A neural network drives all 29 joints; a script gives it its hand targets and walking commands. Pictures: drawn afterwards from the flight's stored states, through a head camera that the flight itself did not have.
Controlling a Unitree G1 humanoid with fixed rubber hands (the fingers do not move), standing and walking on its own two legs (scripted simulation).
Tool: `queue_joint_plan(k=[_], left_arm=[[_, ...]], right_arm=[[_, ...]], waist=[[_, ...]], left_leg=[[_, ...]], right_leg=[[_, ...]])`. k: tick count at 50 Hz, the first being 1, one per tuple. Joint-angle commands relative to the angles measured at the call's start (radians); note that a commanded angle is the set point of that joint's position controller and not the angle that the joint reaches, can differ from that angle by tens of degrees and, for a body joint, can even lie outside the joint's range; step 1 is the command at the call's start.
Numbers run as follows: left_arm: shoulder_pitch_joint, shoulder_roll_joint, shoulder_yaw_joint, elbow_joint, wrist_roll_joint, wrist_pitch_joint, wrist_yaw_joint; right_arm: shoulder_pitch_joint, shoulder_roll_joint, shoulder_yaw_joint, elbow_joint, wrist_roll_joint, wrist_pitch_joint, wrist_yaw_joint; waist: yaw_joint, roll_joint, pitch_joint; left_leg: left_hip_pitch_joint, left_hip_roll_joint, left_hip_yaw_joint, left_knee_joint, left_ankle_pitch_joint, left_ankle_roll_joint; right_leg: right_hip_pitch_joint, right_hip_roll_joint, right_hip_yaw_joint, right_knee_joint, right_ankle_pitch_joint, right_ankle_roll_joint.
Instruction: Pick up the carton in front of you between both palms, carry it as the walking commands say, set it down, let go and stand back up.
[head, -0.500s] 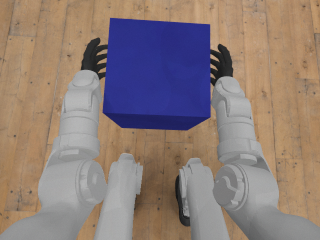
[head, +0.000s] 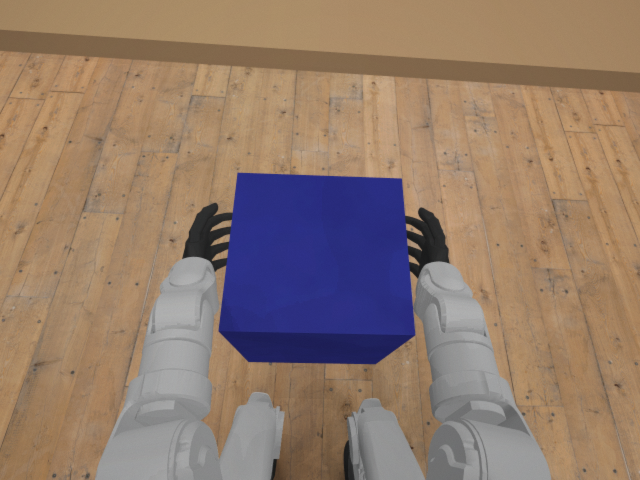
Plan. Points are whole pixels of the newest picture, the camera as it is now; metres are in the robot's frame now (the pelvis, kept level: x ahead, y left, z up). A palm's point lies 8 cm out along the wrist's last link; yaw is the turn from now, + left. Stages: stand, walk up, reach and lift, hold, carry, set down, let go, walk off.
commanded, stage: reach and lift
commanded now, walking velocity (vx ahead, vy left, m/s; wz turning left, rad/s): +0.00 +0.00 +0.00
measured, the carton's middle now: (315, 281) +0.41 +0.02 -0.10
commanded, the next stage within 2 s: hold in 1.68 s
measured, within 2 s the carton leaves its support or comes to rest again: neither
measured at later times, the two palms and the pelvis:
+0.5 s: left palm (167, 242) +0.36 +0.16 +0.12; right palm (500, 249) +0.36 -0.14 +0.12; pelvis +0.05 +0.00 +0.13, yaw +0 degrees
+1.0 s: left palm (141, 232) +0.33 +0.15 +0.18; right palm (545, 240) +0.34 -0.15 +0.18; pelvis +0.04 +0.00 +0.15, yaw +1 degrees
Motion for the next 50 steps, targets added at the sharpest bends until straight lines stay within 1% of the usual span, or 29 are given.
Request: queue_joint_plan(k=[1,9,16,22,28,31,33,36,39,40,45,50], left_arm=[[-0.524,-1.081,-0.556,0.026,-0.153,-0.023,-0.231],[-0.381,-1.095,-0.595,-0.015,-0.150,-0.028,-0.231],[-0.258,-1.093,-0.631,-0.063,-0.146,-0.008,-0.232],[-0.165,-1.087,-0.662,-0.117,-0.151,0.038,-0.236],[-0.096,-1.084,-0.699,-0.195,-0.168,0.110,-0.241],[-0.077,-1.073,-0.714,-0.240,-0.176,0.156,-0.243],[-0.073,-1.054,-0.696,-0.246,-0.167,0.185,-0.244],[-0.078,-1.044,-0.644,-0.222,-0.143,0.213,-0.250],[-0.121,-1.035,-0.586,-0.189,-0.112,0.221,-0.259],[-0.138,-1.042,-0.587,-0.187,-0.111,0.220,-0.262],[-0.219,-1.068,-0.613,-0.220,-0.125,0.213,-0.268],[-0.226,-1.074,-0.631,-0.234,-0.132,0.214,-0.264]], right_arm=[[-0.553,1.059,0.576,0.053,0.129,-0.010,0.259],[-0.395,1.069,0.617,0.020,0.118,-0.012,0.259],[-0.266,1.075,0.660,-0.018,0.119,0.011,0.268],[-0.173,1.071,0.698,-0.071,0.126,0.060,0.280],[-0.101,1.060,0.730,-0.153,0.138,0.136,0.292],[-0.077,1.051,0.736,-0.194,0.146,0.183,0.299],[-0.067,1.038,0.716,-0.189,0.140,0.212,0.303],[-0.081,1.013,0.666,-0.164,0.119,0.241,0.311],[-0.132,1.003,0.610,-0.133,0.093,0.248,0.321],[-0.151,1.009,0.610,-0.135,0.092,0.247,0.324],[-0.226,1.025,0.627,-0.166,0.100,0.238,0.333],[-0.234,1.020,0.640,-0.179,0.103,0.237,0.335]], waist=[[0.020,0.034,-0.652],[0.009,0.031,-0.543],[0.005,0.034,-0.425],[0.002,0.029,-0.315],[-0.008,0.023,-0.197],[-0.012,0.022,-0.121],[-0.012,0.022,-0.047],[-0.009,0.023,0.048],[-0.008,0.022,0.101],[-0.008,0.024,0.098],[-0.014,0.030,0.028],[-0.018,0.032,-0.003]], left_leg=[[0.581,-0.102,0.039,-0.225,0.242,0.009],[0.775,-0.087,0.008,-0.390,0.312,0.015],[0.954,-0.072,-0.013,-0.542,0.393,0.024],[1.108,-0.059,-0.022,-0.674,0.457,0.026],[1.249,-0.048,-0.025,-0.799,0.485,0.021],[1.304,-0.043,-0.022,-0.862,0.469,0.020],[1.316,-0.040,-0.020,-0.900,0.423,0.024],[1.315,-0.035,-0.015,-0.937,0.333,0.027],[1.302,-0.031,-0.009,-0.946,0.252,0.031],[1.306,-0.030,-0.008,-0.945,0.239,0.031],[1.347,-0.029,-0.007,-0.937,0.258,0.027],[1.372,-0.031,-0.007,-0.943,0.275,0.022]], right_leg=[[0.378,0.101,-0.043,-0.235,0.194,-0.008],[0.595,0.080,-0.008,-0.406,0.273,-0.016],[0.799,0.057,0.021,-0.566,0.364,-0.023],[0.975,0.039,0.034,-0.702,0.440,-0.025],[1.129,0.023,0.034,-0.829,0.484,-0.023],[1.188,0.015,0.031,-0.891,0.475,-0.022],[1.205,0.009,0.030,-0.928,0.436,-0.022],[1.209,0.001,0.027,-0.968,0.345,-0.026],[1.192,-0.001,0.022,-0.979,0.258,-0.033],[1.194,0.000,0.020,-0.979,0.245,-0.035],[1.217,0.001,0.012,-0.969,0.261,-0.038],[1.237,0.004,0.010,-0.971,0.280,-0.037]])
